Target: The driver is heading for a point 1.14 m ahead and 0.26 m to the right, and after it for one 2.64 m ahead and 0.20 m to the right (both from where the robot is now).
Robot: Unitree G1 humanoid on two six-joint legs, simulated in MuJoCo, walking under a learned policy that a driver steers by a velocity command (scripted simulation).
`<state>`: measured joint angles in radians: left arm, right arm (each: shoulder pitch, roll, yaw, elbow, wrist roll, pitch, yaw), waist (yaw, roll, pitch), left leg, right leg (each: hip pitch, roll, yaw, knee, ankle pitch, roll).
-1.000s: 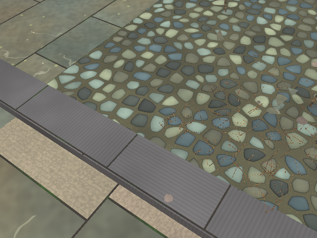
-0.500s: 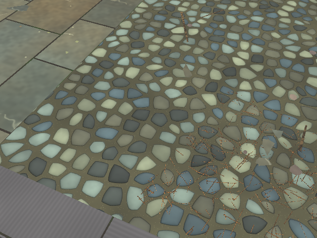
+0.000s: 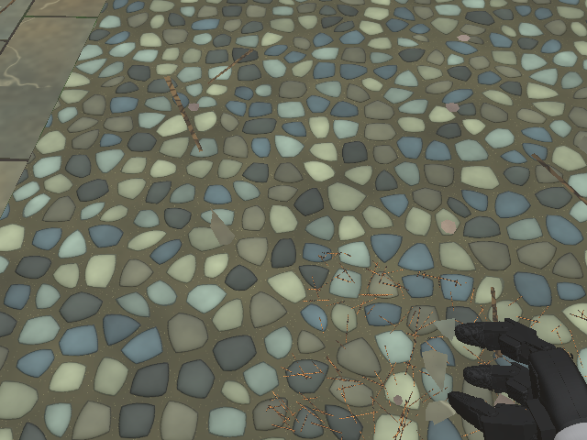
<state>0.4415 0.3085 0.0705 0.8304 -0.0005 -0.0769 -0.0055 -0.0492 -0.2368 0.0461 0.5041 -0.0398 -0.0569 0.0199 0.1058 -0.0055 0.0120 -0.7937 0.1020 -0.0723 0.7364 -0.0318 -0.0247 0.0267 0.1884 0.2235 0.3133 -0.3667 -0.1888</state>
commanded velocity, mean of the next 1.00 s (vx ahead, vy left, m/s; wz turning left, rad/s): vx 1.00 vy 0.00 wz -0.59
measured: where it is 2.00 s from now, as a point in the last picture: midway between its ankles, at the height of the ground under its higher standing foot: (486, 179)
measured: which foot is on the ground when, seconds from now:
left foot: up 0.00-0.08, down 0.10-0.54, up 0.56-0.94, down 0.96-1.00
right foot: down 0.00-0.10, up 0.12-0.52, down 0.54-0.96, up 0.98-1.00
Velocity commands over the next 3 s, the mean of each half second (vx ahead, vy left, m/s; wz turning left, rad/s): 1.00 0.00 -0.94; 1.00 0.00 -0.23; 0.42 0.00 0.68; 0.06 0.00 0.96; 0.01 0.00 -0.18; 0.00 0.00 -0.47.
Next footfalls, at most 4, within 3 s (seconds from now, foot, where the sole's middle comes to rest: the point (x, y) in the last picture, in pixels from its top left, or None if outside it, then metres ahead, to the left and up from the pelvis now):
0.10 left None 0.29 0.16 -0.77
0.54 right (402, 363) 0.63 -0.14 -0.77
0.96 left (435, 207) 1.11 -0.24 -0.77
1.36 right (526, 164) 1.30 -0.52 -0.77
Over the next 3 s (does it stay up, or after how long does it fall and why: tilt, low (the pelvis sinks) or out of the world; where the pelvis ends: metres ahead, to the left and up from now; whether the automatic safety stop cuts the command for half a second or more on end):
stays up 1.19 -0.37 0.01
